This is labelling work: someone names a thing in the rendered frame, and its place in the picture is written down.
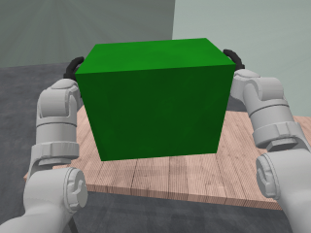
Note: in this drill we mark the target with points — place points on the right robot hand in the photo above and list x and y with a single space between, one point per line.
235 58

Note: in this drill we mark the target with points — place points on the table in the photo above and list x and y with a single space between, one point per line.
228 177

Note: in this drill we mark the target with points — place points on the left robot forearm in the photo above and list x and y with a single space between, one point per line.
56 132

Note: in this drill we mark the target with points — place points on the right robot forearm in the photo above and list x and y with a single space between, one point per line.
269 112

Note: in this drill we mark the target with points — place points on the robot right upper arm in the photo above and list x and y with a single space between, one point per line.
285 176

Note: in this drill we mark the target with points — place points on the carton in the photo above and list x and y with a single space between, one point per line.
155 98

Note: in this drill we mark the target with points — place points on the robot left upper arm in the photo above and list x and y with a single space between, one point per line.
51 198

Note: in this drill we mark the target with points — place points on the left robot hand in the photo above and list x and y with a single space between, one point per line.
71 69

